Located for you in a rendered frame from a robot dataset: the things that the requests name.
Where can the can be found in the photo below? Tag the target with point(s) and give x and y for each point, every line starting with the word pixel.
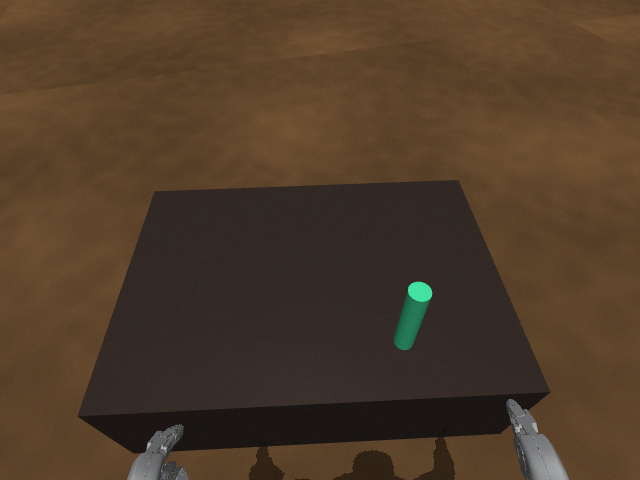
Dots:
pixel 414 308

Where can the right robot hand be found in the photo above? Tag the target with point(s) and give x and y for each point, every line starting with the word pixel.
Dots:
pixel 537 457

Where can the left robot hand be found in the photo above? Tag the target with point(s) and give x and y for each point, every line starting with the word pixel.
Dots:
pixel 151 464

